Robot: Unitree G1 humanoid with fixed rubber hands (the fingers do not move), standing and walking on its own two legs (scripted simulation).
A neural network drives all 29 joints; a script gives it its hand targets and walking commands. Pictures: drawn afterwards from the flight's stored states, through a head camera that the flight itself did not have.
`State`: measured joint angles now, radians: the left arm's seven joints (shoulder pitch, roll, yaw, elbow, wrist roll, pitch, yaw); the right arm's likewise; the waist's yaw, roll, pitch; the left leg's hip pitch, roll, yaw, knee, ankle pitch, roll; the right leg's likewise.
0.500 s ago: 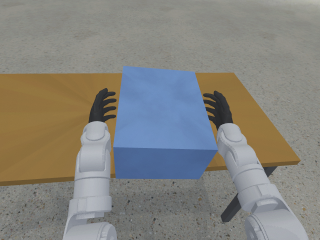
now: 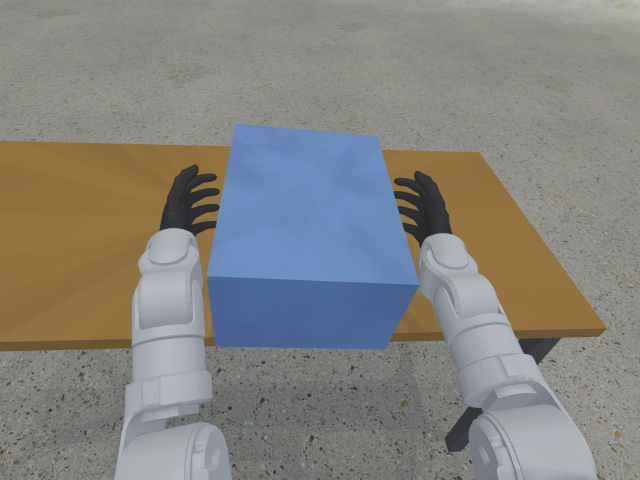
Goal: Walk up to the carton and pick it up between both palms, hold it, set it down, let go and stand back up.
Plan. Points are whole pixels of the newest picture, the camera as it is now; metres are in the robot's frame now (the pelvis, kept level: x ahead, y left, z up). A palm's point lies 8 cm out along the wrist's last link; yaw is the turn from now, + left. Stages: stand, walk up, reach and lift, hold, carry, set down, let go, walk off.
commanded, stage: hold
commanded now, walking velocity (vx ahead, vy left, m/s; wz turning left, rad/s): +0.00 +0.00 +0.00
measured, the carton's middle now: (305, 229) +0.42 +0.02 +0.12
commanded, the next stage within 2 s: none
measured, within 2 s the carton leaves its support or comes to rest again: neither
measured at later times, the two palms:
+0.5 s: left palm (191, 228) +0.36 +0.16 +0.17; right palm (443, 228) +0.36 -0.15 +0.16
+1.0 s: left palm (188, 222) +0.36 +0.16 +0.18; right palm (444, 228) +0.36 -0.15 +0.17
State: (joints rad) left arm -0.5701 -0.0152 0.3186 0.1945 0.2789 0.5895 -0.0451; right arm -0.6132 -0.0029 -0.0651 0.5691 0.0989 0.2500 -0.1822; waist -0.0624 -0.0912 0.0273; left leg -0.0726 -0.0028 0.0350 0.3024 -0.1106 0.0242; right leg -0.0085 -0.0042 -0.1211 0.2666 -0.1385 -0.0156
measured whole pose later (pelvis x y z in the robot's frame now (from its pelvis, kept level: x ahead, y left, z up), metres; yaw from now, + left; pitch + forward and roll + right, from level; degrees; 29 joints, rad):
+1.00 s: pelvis +0.00 +0.00 +0.00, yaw -1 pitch -7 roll -1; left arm -0.54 -0.04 0.28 0.06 0.27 0.65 -0.01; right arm -0.60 -0.04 -0.04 0.48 0.15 0.28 -0.17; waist -0.07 -0.08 0.04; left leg -0.07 0.00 0.05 0.33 -0.13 0.02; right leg 0.00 0.00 -0.10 0.28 -0.15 -0.01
